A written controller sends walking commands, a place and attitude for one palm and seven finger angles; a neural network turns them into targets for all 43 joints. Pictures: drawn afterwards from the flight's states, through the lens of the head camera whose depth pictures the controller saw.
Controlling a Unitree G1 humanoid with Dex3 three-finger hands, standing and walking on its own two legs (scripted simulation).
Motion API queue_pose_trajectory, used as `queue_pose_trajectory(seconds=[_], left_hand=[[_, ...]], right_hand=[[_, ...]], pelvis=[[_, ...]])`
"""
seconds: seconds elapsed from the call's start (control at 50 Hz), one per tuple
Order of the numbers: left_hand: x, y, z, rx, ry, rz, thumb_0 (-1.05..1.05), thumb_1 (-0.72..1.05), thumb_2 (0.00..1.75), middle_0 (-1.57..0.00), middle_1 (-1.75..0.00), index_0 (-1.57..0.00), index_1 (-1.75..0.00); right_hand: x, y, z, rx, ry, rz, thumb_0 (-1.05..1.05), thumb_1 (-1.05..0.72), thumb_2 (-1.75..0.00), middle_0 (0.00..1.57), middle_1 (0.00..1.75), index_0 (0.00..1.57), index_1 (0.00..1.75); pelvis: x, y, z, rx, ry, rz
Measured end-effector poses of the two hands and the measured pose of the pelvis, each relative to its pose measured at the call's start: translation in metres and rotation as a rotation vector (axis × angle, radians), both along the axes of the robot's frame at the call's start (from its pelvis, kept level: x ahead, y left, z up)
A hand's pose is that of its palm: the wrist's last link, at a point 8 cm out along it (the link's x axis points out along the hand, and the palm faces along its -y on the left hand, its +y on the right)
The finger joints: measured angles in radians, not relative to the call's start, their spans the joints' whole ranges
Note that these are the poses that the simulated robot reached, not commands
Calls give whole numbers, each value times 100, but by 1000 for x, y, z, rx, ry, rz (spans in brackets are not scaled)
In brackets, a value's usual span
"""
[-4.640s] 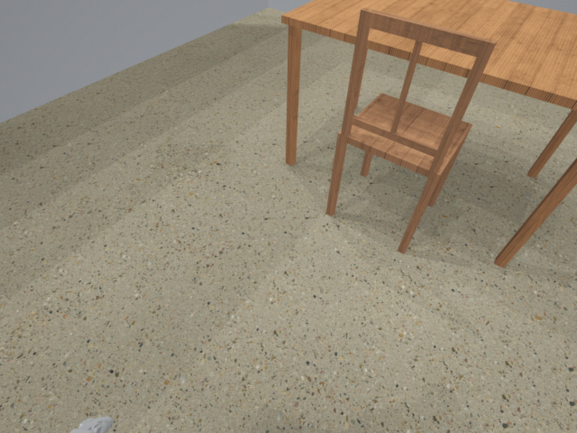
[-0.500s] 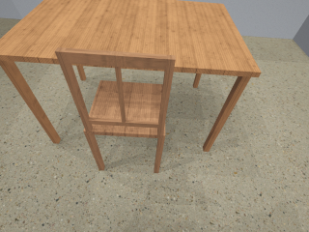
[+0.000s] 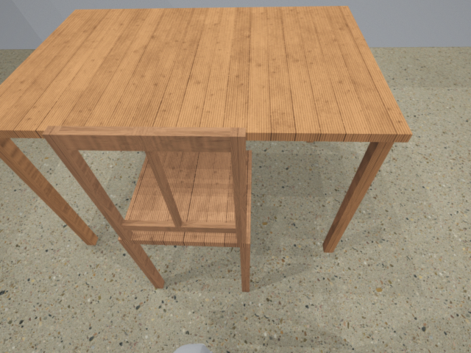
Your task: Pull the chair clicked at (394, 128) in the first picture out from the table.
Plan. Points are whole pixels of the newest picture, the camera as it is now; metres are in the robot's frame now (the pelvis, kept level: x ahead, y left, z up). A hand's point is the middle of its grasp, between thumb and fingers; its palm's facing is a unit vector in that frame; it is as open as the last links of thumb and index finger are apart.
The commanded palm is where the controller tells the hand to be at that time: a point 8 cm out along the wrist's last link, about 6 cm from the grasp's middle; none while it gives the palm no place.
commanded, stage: come to a stop and stand still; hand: left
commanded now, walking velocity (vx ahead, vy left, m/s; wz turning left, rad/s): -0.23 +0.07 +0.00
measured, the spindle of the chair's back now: (166, 192) +0.46 +0.20 -0.07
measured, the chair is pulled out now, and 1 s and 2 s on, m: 0.00 0.00 0.00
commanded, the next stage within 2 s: look again from close up in 1.02 s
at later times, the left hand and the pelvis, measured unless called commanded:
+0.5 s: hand out of the picture +0.01 +0.25 -0.18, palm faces +0.01 -0.98 -0.20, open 7.4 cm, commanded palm none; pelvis -0.01 +0.05 +0.01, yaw -2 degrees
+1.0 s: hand out of the picture -0.03 +0.17 -0.18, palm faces +0.06 -0.98 -0.17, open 7.4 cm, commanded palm none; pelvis -0.01 +0.01 +0.00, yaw -1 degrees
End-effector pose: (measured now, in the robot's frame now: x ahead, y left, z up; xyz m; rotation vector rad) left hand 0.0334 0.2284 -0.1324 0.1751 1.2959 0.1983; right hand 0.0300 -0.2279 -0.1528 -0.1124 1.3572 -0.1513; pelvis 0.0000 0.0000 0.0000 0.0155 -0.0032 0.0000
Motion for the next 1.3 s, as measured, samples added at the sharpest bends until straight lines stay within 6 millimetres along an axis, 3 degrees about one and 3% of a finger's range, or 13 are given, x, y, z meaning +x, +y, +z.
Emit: queue_pose_trajectory(seconds=[0.16, 0.22, 0.28, 0.4, 0.5, 0.6, 0.72, 0.8, 0.88, 0.96, 1.04, 1.2, 1.3], left_hand=[[-3, 30, -13, -21, 33, 30, 1, 91, 90, -21, -30, -20, -30], [-3, 49, -28, -33, 39, 39, 1, 91, 90, -21, -30, -20, -30], [-3, 63, -30, -28, 46, 42, 1, 91, 90, -21, -30, -20, -30], [-14, 76, -21, -34, 67, 21, 1, 91, 90, -20, -30, -20, -30], [-26, 72, -15, -39, 106, -12, 1, 91, 90, -20, -30, -20, -30], [-30, 52, -11, -38, 97, -37, 1, 91, 90, -20, -30, -19, -30], [-47, 14, -6, -32, 76, -29, 1, 91, 90, -20, -30, -20, -30], [-58, -6, -2, -53, 99, -18, 1, 90, 90, -20, -30, -20, -30], [-63, -17, -8, -71, 130, 2, 1, 91, 90, -20, -30, -20, -30], [-65, -16, -14, -79, 149, 33, 1, 91, 90, -21, -30, -20, -30], [-62, -7, -18, -71, 149, 41, 1, 91, 90, -21, -30, -20, -30], [-49, 21, -20, -36, 75, -15, 1, 90, 90, -20, -30, -20, -30], [-34, 45, -22, -22, 18, -49, 1, 90, 90, -20, -30, -20, -30]], right_hand=[[69, 12, 16, -64, -126, 63, 0, -92, -90, 19, 30, 20, 30], [81, 24, 19, -95, -174, 83, 0, -91, -90, 19, 30, 20, 30], [79, 39, 27, -106, -181, 103, 0, -91, -90, 19, 30, 20, 30], [59, 58, 36, -93, -169, 83, 0, -91, -90, 20, 30, 21, 30], [28, 52, 36, -89, -145, 20, -1, -92, -90, 20, 30, 21, 30], [-18, 30, 26, -78, -64, -25, -1, -92, -90, 20, 30, 21, 30], [-73, 9, 5, -23, 69, -60, 0, -91, -90, 20, 30, 20, 30], [-91, 8, 3, 5, 118, -61, 0, -91, -90, 20, 30, 20, 30], [-97, 12, -1, 10, 152, -54, 0, -91, -90, 20, 30, 20, 30], [-87, 20, 0, 6, 167, -39, 0, -91, -90, 20, 30, 20, 30], [-65, 26, 0, -2, 117, -30, 0, -91, -90, 20, 30, 20, 30], [-18, 23, 4, -46, -46, -1, 1, -94, -90, 20, 30, 20, 30], [2, 33, 10, -64, -155, 25, 1, -93, -90, 20, 30, 20, 30]], pelvis=[[5, 26, -3, -10, -3, 6], [8, 40, -12, -30, -5, 10], [5, 47, -9, -27, -8, 4], [-3, 52, 2, -42, 8, -15], [-11, 49, 6, -47, 15, -29], [-21, 38, 5, -34, 14, -24], [-24, 16, 1, -1, -4, -20], [-18, 9, 4, 0, -5, -33], [-13, 8, 0, -15, -4, -19], [-11, 10, -2, -5, -7, -14], [-12, 14, -4, 1, -10, -17], [-17, 31, -8, -30, -6, -25], [-21, 45, -12, -27, -19, -26]])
